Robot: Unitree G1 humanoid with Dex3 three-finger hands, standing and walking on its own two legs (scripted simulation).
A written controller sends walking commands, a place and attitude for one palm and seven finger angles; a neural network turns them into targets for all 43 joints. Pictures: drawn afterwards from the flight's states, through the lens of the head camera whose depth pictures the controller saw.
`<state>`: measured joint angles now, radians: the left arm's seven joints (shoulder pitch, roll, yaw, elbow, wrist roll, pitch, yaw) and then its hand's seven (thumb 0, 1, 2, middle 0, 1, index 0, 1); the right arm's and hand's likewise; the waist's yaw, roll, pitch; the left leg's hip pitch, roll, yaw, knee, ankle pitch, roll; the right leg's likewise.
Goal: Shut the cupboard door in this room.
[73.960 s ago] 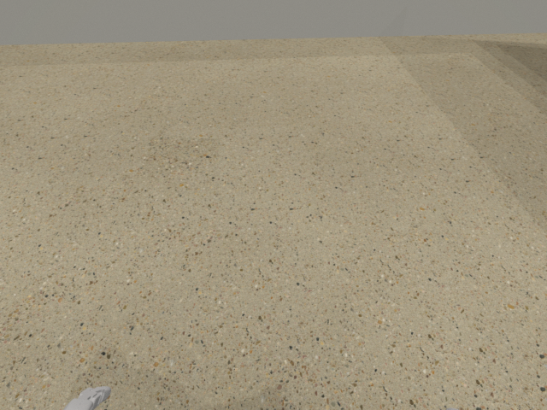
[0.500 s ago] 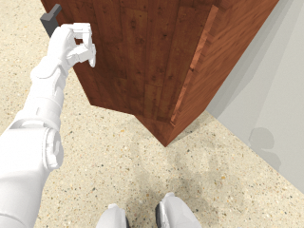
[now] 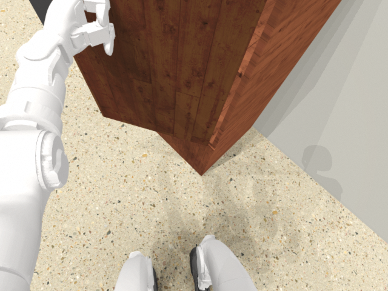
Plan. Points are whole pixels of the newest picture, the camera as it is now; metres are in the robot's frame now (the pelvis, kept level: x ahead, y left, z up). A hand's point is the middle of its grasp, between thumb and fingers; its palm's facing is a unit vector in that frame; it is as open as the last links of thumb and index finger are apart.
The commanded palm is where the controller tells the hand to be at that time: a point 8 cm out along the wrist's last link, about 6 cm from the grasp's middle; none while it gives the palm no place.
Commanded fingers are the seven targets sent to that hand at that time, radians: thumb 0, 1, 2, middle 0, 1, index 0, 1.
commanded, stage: push the door shut along its arc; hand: left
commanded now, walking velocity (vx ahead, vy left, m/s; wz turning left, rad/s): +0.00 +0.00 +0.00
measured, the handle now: (58, 15) +0.62 +0.16 +0.12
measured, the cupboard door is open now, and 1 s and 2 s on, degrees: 30 19 19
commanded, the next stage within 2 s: pull the fist back off the door in 0.18 s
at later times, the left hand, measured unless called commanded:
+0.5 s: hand (131, 15) +0.61 +0.03 +0.12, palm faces +0.03 -1.00 +0.02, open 3.2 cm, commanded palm +0.57 +0.06 +0.12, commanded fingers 0.00 0.90 0.90 -1.30 -1.50 -1.30 -1.50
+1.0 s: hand (128, 62) +0.51 +0.05 +0.10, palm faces -0.02 -1.00 -0.03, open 3.1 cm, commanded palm +0.49 +0.09 +0.12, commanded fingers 0.00 0.90 0.90 -1.30 -1.50 -1.30 -1.50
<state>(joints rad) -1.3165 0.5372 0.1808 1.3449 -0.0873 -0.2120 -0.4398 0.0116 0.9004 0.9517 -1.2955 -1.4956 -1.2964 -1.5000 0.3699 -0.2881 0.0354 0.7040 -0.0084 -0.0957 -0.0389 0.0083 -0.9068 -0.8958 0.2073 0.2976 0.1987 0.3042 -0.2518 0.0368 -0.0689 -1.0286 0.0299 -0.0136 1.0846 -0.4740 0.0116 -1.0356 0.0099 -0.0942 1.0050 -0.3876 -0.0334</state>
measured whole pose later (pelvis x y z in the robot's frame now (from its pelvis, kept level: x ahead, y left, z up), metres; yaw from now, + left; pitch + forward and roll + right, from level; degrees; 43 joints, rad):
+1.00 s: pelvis +0.02 -0.01 +0.03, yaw +0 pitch +18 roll -1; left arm -0.92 0.18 0.18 1.15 -0.04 -0.35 0.09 0.01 0.91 0.90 -1.29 -1.50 -1.30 -1.50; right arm 0.41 -0.29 -0.04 0.65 -0.03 -0.02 0.06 0.01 -0.91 -0.90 0.20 0.30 0.19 0.30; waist -0.15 0.04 -0.10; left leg -0.78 0.03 0.01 0.90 -0.44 -0.01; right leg -0.81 0.02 -0.07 0.87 -0.37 -0.04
